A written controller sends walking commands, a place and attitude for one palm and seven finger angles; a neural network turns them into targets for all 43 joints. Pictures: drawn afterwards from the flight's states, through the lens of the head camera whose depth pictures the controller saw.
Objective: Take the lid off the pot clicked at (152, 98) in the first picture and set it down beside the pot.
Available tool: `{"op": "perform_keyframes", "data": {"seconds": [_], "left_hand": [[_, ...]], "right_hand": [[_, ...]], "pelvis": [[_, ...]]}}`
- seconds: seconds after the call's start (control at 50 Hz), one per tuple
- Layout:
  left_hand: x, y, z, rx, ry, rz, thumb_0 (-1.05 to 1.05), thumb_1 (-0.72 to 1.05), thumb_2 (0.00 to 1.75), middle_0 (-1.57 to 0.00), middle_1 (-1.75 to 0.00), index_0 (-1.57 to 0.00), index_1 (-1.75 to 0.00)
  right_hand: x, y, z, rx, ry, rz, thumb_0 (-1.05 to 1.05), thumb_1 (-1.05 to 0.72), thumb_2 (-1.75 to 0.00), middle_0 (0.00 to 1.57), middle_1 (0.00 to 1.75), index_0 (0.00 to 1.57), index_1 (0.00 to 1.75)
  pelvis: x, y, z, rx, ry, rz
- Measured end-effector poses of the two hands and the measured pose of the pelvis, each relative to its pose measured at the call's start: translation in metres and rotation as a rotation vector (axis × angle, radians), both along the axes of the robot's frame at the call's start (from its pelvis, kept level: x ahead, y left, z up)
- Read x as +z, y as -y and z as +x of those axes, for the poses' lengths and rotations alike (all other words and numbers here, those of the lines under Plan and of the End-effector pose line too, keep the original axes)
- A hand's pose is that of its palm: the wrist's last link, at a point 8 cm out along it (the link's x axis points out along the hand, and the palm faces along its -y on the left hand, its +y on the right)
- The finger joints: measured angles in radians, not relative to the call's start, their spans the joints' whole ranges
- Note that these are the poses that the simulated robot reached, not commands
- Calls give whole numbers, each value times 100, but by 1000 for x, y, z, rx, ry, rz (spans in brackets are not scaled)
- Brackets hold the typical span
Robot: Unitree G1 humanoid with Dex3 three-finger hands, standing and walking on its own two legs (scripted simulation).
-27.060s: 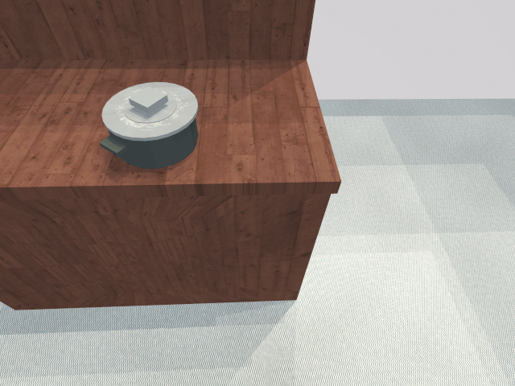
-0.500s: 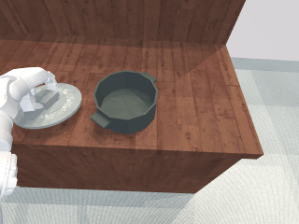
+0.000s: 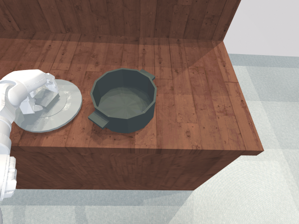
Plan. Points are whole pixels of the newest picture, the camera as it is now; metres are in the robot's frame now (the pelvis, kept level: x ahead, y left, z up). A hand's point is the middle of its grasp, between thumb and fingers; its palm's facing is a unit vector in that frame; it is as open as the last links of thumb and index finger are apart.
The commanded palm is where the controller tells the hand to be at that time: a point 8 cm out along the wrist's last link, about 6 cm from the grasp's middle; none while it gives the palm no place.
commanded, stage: open the fingers wide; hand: left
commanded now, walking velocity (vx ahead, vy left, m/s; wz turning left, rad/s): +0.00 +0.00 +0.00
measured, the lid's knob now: (45, 98) +0.46 +0.30 +0.03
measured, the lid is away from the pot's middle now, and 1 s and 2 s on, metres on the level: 0.23 0.24 0.24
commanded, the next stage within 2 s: raise the empty hand in 1.00 s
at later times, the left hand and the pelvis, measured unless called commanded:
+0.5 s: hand (29, 99) +0.43 +0.32 +0.06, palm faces -0.44 -0.09 -0.89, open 9.0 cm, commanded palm +0.45 +0.31 +0.12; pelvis +0.00 +0.00 +0.00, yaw +0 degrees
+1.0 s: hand (31, 97) +0.44 +0.31 +0.06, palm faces -0.40 -0.08 -0.91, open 11.0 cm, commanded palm +0.45 +0.30 +0.12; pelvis +0.00 +0.01 -0.01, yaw +0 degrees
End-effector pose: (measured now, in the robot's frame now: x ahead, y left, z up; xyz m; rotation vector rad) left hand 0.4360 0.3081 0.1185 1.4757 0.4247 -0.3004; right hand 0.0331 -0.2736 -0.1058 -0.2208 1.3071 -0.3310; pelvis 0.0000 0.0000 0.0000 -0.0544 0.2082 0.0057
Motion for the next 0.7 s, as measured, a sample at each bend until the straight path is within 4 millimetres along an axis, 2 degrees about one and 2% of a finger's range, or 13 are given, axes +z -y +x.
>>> {"op": "perform_keyframes", "data": {"seconds": [0.22,0.5,0.7], "left_hand": [[-4,-9,-2,30,16,1,0,10,103,-81,-90,-55,-75],[-1,-15,4,31,6,5,0,11,93,-64,-86,-54,-81],[0,-16,2,13,14,3,0,4,82,-50,-83,-47,-82]], "right_hand": [[1,4,-5,-2,-20,-18,1,-91,-89,20,30,20,30],[2,1,-9,-13,-16,-32,1,-91,-89,20,30,20,30],[-2,-8,-8,-11,-39,-8,1,-91,-89,20,30,20,30]], "pelvis": [[-3,0,-4,1,-14,-5],[-5,-3,-4,-3,-22,-11],[-5,-8,-2,2,-21,-15]]}}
